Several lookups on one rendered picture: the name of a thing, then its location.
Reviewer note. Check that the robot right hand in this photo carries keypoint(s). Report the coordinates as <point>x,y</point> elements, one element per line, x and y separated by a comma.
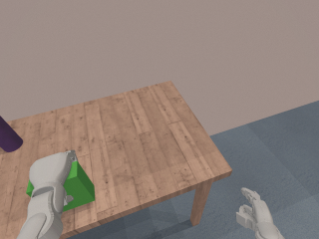
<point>247,216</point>

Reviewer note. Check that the robot right forearm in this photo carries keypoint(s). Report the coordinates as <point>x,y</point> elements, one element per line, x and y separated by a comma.
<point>266,230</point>

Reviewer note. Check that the robot left forearm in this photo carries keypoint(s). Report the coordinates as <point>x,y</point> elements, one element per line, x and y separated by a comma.
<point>44,212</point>

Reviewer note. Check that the robot left hand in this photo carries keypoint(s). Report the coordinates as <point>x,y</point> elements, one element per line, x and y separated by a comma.
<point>53,168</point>

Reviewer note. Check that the table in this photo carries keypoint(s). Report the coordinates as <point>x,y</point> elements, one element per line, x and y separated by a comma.
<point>139,148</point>

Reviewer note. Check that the sponge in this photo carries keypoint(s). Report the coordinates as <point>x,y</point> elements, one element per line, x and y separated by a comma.
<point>77,184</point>

